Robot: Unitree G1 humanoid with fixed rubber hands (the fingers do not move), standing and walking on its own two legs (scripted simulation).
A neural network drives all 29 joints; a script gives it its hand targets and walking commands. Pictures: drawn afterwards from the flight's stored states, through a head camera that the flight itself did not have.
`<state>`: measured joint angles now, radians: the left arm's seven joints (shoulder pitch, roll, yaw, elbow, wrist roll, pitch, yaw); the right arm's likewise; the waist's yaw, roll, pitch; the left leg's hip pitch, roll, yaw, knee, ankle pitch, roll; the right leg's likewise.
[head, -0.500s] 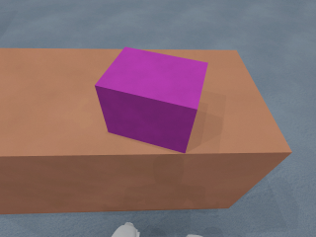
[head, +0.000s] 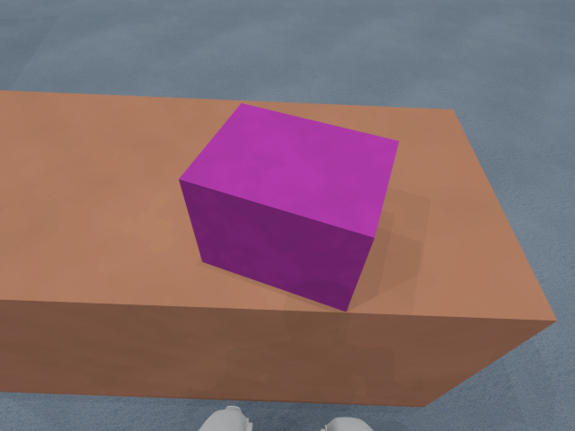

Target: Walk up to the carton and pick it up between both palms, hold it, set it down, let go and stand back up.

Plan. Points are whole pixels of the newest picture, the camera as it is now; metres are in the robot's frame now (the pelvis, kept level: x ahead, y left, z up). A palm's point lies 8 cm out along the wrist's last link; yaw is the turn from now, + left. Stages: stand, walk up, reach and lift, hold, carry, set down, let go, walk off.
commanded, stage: walk up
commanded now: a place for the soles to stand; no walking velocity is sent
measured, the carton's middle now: (293, 206) +0.46 +0.00 +0.03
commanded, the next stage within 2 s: stand in 1.06 s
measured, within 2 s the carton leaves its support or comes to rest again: neither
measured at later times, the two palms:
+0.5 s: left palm out of the picture +0.09 +0.27 -0.11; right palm out of the picture +0.13 -0.34 -0.11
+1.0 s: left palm out of the picture +0.10 +0.28 -0.11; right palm out of the picture +0.12 -0.33 -0.11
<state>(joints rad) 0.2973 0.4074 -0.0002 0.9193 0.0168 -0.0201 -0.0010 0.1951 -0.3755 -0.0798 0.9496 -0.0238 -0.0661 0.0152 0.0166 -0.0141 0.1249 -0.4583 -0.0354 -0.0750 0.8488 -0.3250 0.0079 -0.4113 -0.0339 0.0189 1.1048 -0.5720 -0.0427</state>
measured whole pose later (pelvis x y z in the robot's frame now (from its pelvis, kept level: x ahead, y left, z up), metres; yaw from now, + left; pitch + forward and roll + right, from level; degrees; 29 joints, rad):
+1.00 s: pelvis +0.01 -0.02 +0.00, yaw +0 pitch -3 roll +1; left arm 0.15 0.37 0.00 0.92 0.02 -0.03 0.00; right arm 0.12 -0.38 -0.08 0.95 -0.02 -0.04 -0.01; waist 0.02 -0.01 0.12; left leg -0.46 -0.02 -0.07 0.88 -0.36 -0.03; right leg -0.41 -0.02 0.00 0.92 -0.46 -0.01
